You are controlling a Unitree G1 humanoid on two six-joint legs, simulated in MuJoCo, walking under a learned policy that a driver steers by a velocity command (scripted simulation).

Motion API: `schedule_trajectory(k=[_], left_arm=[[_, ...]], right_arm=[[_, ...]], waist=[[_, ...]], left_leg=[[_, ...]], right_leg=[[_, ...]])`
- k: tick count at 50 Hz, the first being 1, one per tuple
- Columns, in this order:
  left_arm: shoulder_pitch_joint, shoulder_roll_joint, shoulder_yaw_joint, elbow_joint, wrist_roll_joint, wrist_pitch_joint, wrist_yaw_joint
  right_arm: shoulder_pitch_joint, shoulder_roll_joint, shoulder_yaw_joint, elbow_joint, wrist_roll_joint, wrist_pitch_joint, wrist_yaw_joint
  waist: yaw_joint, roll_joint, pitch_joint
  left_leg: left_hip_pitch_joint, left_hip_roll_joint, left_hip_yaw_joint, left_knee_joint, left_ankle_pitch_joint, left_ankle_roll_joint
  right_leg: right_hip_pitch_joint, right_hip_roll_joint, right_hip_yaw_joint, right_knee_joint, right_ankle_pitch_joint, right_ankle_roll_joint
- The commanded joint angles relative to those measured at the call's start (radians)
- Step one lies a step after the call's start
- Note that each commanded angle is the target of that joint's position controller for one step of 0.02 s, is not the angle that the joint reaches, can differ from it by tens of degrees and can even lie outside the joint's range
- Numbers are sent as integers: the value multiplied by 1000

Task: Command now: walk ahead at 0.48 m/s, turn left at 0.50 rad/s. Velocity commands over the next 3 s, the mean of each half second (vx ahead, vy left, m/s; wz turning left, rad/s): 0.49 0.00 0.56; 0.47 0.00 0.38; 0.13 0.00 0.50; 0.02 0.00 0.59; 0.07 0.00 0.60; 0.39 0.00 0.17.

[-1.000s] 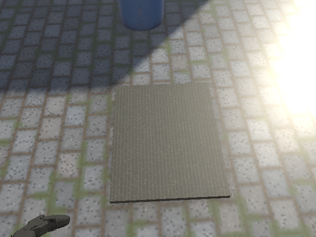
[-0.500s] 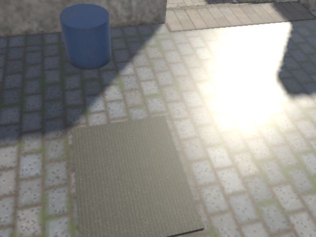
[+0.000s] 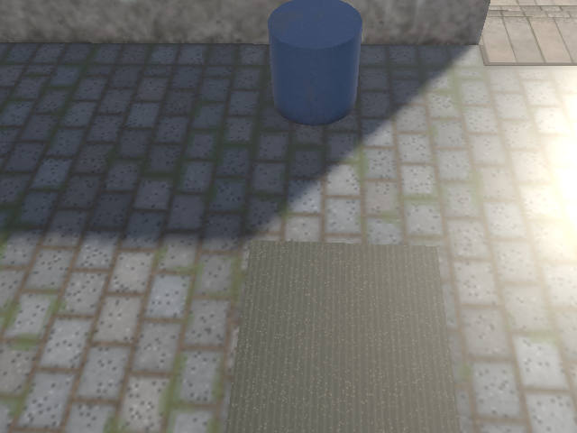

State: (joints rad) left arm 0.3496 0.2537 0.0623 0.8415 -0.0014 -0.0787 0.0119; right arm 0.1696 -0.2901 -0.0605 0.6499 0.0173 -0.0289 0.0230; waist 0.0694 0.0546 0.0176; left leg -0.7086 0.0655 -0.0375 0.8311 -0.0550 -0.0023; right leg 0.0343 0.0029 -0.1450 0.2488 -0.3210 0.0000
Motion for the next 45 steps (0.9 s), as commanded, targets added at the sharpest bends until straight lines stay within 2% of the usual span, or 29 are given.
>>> schedule_trajectory(k=[1,2,4,5,6,7,8,9,10,11,12,13,15,17,19,21,25,27,28,29,30,31,32,33,34,36,38,41,45], left_arm=[[-62,187,38,-56,-9,-13,2],[-57,201,42,-53,-16,-10,0],[-46,227,51,-50,-29,5,4],[-38,240,53,-47,-29,16,9],[-15,231,48,-48,-27,21,11],[37,201,31,-56,-10,8,6],[99,80,-20,-96,17,-13,-23],[-31,153,-3,-104,-17,-42,-32],[-146,187,8,-162,-54,-53,-33],[-186,175,0,-179,-41,-59,-24],[-180,168,3,-168,-17,-58,-16],[-153,165,7,-161,-11,-49,-13],[-119,135,3,-147,-1,-27,-19],[-150,116,-4,-163,12,-12,-22],[-249,89,-18,-199,15,-5,-21],[-314,85,-23,-210,11,-6,-24],[-370,129,-7,-234,-15,-13,-33],[-327,156,10,-232,-22,-19,-33],[-252,166,21,-211,-22,-24,-28],[-116,184,37,-174,-17,-28,-21],[28,242,51,-153,3,-31,-14],[19,289,54,-148,32,-30,-31],[-63,209,38,-168,14,-34,-33],[-106,154,22,-170,0,-30,-29],[-127,130,14,-167,1,-25,-29],[-134,113,7,-147,10,-26,-25],[-107,121,9,-129,6,-34,-22],[-72,159,16,-105,0,-38,-20],[-30,187,18,-71,-7,-27,-18]], right_arm=[[-108,-16,1,-116,4,-16,23],[-120,-28,-3,-125,4,-15,27],[-103,-53,-17,-136,-1,-8,30],[-33,-76,-32,-125,-1,-4,30],[103,-124,-61,-89,2,0,25],[238,-197,-97,-56,8,12,7],[271,-282,-107,-54,27,10,0],[342,-201,-80,-58,10,-1,2],[254,-190,-67,-59,-4,-19,6],[164,-161,-56,-70,-4,-31,5],[102,-133,-47,-76,-10,-35,3],[64,-115,-39,-87,-19,-36,-1],[38,-111,-34,-91,-21,-34,-10],[52,-123,-34,-83,-12,-30,-25],[75,-133,-35,-70,-8,-21,-39],[92,-146,-39,-64,-7,-15,-43],[145,-161,-41,-41,15,-12,-36],[122,-155,-40,-42,11,-10,-35],[96,-135,-36,-47,5,-9,-37],[82,-94,-23,-56,-4,-11,-37],[113,-10,1,-74,-10,-10,-35],[192,-19,3,-117,27,-18,-39],[202,-101,-14,-81,33,-17,-37],[145,-133,-24,-80,21,-12,-32],[116,-123,-24,-78,6,-10,-29],[95,-95,-25,-78,5,-12,-20],[73,-61,-13,-80,2,-12,-17],[2,-43,-1,-92,-9,-24,-14],[-96,-25,10,-106,-3,-36,2]], waist=[[-21,-125,74],[-24,-126,68],[-52,-156,28],[-99,-160,-20],[-168,-115,-106],[-217,-30,-207],[-161,191,-362],[-236,60,-465],[-213,39,-286],[-168,-31,-179],[-123,-48,-127],[-83,-28,-110],[-50,-3,-90],[-44,3,-55],[-69,18,-19],[-96,43,-24],[-111,60,-28],[-72,91,-27],[-28,93,-39],[32,75,-96],[64,-110,-224],[-15,-399,-206],[-27,-303,-106],[-31,-221,-23],[-43,-154,-5],[-65,-155,21],[-56,-156,15],[-36,-126,5],[-1,-130,23]], left_leg=[[48,-5,42,-119,40,35],[71,-20,64,-141,18,51],[155,-81,131,-177,-124,94],[268,-122,163,-203,-140,120],[511,-165,181,-259,-69,158],[895,-98,48,-224,-17,222],[1195,198,-495,-339,-294,394],[1166,247,-727,-513,-443,392],[1026,241,-647,-557,-377,347],[871,197,-535,-555,-260,315],[747,152,-432,-560,-159,288],[655,110,-368,-578,-132,275],[542,85,-318,-608,-98,289],[446,61,-276,-632,-121,297],[404,43,-253,-632,-146,281],[389,19,-225,-606,-133,247],[433,54,-308,-552,-232,227],[443,69,-359,-510,-250,210],[426,52,-363,-452,-231,187],[373,0,-324,-311,-185,150],[220,-98,-206,30,-371,87],[-45,-154,-148,274,-534,58],[-104,-91,-162,403,-446,47],[-95,-61,-126,422,-369,42],[-56,-39,-108,410,-323,38],[2,1,-107,338,-261,35],[23,0,-68,259,-223,22],[30,13,-33,85,-95,2],[88,11,-7,-140,53,-7]], right_leg=[[-74,-258,52,-52,511,-126],[-49,-267,38,-30,565,-120],[12,-273,3,96,889,-104],[16,-265,-21,228,1029,-91],[-64,-235,-43,428,1062,-66],[-363,-203,-28,697,844,-25],[-720,-55,42,1053,-184,17],[-753,-17,240,1136,-225,-6],[-819,-48,245,1110,-138,-22],[-798,-90,245,1021,-68,-29],[-737,-117,238,945,-36,-25],[-666,-130,241,908,-10,-20],[-618,-108,202,894,25,19],[-615,-90,182,836,86,52],[-628,-73,176,683,162,76],[-557,-42,169,529,245,90],[-466,-13,189,403,226,80],[-381,-14,191,359,171,56],[-288,-10,187,324,161,38],[-114,-26,191,290,131,13],[143,-230,443,195,-66,-65],[177,-382,939,-7,-398,-193],[69,-400,950,-53,-531,-221],[-34,-367,796,-44,-415,-206],[-100,-312,669,-38,-282,-189],[-178,-245,510,-62,-112,-171],[-176,-222,416,-88,20,-189],[-138,-218,336,-107,169,-212],[-111,-213,231,-84,307,-195]])
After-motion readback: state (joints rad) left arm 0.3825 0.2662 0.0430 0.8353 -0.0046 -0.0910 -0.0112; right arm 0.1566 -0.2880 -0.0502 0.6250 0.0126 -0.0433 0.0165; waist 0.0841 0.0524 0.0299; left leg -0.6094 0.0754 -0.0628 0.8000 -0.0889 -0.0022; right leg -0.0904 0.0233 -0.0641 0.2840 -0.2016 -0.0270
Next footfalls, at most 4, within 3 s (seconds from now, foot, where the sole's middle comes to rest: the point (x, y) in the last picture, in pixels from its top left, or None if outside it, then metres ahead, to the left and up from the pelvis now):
0.10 left None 0.25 0.14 -0.76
0.58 right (344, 422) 0.49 -0.03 -0.75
1.10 left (201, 379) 0.58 0.31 -0.77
1.62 right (274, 324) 0.72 0.14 -0.75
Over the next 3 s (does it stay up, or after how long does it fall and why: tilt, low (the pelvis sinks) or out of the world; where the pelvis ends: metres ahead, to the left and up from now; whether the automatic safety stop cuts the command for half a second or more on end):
stays up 0.51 0.40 0.00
